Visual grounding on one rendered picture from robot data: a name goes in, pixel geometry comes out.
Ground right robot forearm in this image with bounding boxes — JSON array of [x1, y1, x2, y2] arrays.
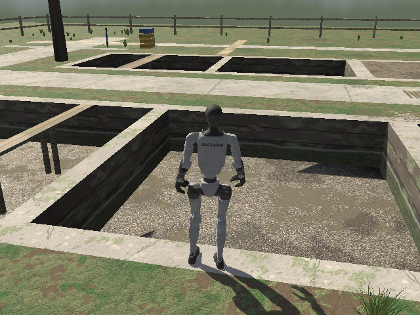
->
[[235, 159, 245, 179]]

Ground robot left hand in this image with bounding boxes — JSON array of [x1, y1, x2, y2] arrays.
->
[[175, 180, 189, 194]]

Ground left robot upper arm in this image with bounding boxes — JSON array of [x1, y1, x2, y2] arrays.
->
[[182, 133, 199, 169]]

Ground left robot forearm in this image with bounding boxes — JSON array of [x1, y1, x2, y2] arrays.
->
[[176, 159, 188, 182]]

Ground right robot upper arm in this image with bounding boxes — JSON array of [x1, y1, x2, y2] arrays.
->
[[226, 133, 242, 169]]

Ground robot right hand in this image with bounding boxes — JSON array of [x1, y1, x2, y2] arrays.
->
[[230, 175, 245, 187]]

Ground robot foot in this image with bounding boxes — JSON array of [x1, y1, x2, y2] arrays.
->
[[188, 246, 200, 264], [213, 252, 224, 270]]

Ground robot left foot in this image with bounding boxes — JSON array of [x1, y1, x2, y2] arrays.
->
[[188, 246, 200, 264]]

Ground robot right foot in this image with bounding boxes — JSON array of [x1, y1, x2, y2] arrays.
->
[[213, 252, 224, 270]]

